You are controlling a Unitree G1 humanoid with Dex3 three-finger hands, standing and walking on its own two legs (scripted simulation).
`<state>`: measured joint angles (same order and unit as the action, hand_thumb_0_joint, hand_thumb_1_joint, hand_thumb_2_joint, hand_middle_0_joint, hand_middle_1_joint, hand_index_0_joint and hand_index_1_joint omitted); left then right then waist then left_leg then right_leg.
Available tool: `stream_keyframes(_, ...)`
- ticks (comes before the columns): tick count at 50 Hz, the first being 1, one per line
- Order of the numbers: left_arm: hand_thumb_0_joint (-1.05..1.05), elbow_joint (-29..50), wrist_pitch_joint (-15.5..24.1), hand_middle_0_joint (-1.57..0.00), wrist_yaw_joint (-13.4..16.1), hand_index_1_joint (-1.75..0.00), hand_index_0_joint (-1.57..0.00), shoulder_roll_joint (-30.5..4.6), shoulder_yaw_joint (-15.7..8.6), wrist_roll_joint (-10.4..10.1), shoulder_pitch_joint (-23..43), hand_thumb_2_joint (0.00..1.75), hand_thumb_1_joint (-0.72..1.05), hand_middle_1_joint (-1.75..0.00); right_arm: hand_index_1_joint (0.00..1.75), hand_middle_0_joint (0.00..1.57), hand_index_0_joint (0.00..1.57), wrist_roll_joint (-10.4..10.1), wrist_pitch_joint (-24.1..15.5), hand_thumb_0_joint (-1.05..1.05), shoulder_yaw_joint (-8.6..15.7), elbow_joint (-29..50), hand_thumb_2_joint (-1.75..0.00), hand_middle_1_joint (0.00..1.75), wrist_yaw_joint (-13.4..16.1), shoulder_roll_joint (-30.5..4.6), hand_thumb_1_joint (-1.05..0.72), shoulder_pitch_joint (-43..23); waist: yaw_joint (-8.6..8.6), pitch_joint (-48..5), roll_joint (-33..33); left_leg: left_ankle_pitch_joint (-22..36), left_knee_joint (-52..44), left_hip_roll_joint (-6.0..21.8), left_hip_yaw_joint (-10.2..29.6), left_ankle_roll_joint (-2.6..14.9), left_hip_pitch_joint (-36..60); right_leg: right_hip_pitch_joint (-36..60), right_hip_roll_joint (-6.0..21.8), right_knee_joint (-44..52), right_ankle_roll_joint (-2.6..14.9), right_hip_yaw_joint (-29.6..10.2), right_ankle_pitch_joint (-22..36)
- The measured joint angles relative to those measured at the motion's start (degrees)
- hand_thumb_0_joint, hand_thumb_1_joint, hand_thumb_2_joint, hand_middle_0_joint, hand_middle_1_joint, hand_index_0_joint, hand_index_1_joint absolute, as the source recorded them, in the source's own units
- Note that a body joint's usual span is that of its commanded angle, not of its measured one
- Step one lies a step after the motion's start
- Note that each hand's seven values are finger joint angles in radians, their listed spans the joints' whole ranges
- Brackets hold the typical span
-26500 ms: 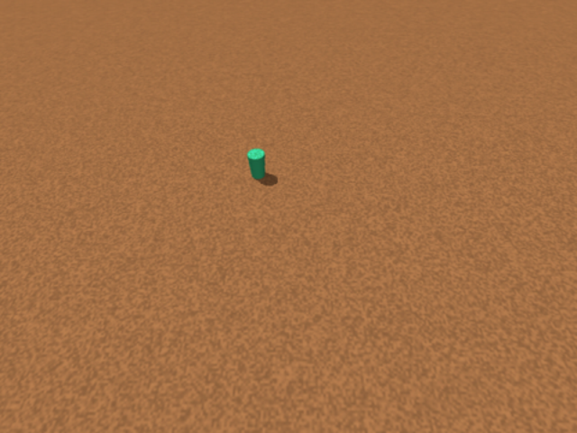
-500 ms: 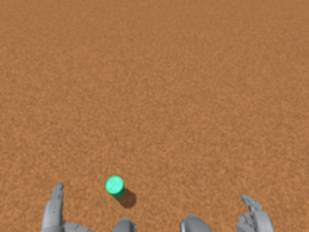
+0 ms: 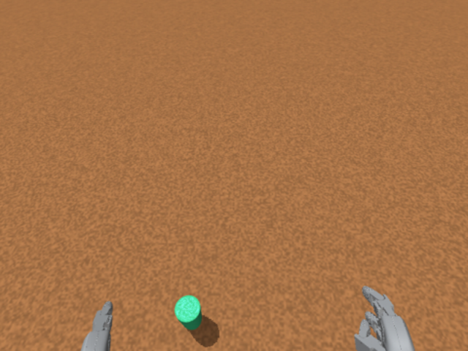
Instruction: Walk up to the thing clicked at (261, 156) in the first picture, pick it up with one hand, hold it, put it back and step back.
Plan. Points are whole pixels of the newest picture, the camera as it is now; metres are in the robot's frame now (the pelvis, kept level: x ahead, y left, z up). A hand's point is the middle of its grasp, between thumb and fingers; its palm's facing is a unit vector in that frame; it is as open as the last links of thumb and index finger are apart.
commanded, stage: home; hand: left
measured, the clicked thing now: (190, 314) +0.40 +0.19 -0.65
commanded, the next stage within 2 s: stand in 1.38 s
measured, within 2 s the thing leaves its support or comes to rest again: neither
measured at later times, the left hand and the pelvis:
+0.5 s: hand out of the picture +0.16 +0.17 -0.06, palm faces +0.10 -0.95 -0.28, open 17.6 cm; pelvis -0.01 -0.01 +0.00, yaw +0 degrees
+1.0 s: hand out of the picture +0.16 +0.18 -0.05, palm faces +0.10 -0.96 -0.28, open 17.6 cm; pelvis -0.01 +0.00 +0.00, yaw +0 degrees
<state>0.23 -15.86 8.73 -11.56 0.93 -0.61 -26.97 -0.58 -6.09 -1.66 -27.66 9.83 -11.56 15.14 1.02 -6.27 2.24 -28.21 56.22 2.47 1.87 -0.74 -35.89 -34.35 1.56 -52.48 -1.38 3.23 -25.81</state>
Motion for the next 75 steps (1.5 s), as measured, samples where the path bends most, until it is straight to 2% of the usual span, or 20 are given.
stream_keyframes(15, -0.01, -1.6, 0.6, -0.05, -0.6, -0.05, -0.06, 0.4, -0.2, 0.1, 0.7, 0.03, -0.58, -0.05, 0.31, 0.2, 0.2, 0.1, -0.6, 0.02, 0.5, -1.8, -0.9, 0.3, 0.0, -0.2, -0.9, 1.3, 0.61, 0.2, 0.2, 0.9, -1.3, 0.3, -0.1, -0.42, 1.5, 1.2, -0.4, 0.9, 0.44, -0.1, 0.8)
stream_keyframes(32, -0.01, -2.4, 1.1, -0.05, -1.0, -0.05, -0.06, 0.5, -0.3, 0.1, 1.1, 0.03, -0.58, -0.05, 0.31, 0.2, 0.2, 0.1, -1.6, 0.02, 0.5, -2.3, -0.9, 0.3, 0.1, -0.3, -0.9, 0.9, 0.36, 0.8, -0.1, 2.1, -2.0, 0.3, -0.1, -0.56, 1.6, 1.0, -0.4, 1.1, 0.66, -0.1, 1.7)
stream_keyframes(75, -0.01, -1.8, 1.1, -0.05, -1.1, -0.05, -0.06, 0.5, -0.4, 0.2, 0.9, 0.04, -0.56, -0.06, 0.31, 0.2, 0.2, 0.4, -2.2, 0.02, 0.5, -2.8, -0.9, 0.3, -0.2, 0.2, -0.9, 0.8, 0.07, 0.8, -0.1, 1.0, -1.8, 0.2, -0.4, -0.06, 1.9, 1.6, -0.2, 1.6, 0.09, -0.4, 1.1)
